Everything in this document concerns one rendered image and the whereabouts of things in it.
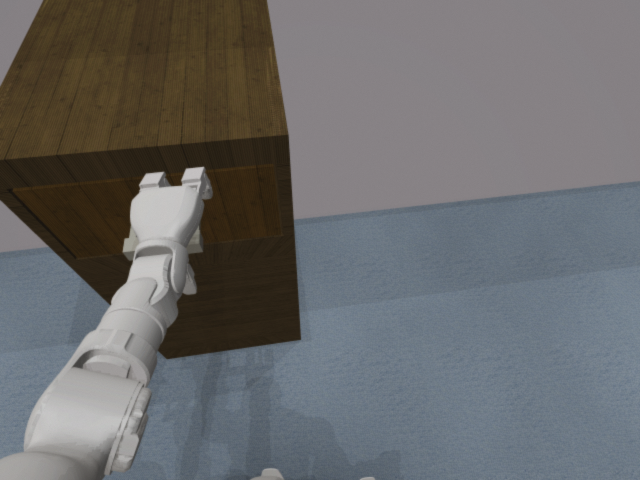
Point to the robot left upper arm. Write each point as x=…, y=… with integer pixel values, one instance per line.
x=92, y=425

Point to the left robot hand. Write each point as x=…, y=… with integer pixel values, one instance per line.
x=162, y=211

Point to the robot left forearm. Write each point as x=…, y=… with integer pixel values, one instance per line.
x=126, y=341

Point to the cabinet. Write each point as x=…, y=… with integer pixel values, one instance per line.
x=108, y=89

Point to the handle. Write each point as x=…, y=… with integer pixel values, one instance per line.
x=195, y=245

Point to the drawer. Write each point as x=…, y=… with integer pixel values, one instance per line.
x=92, y=218

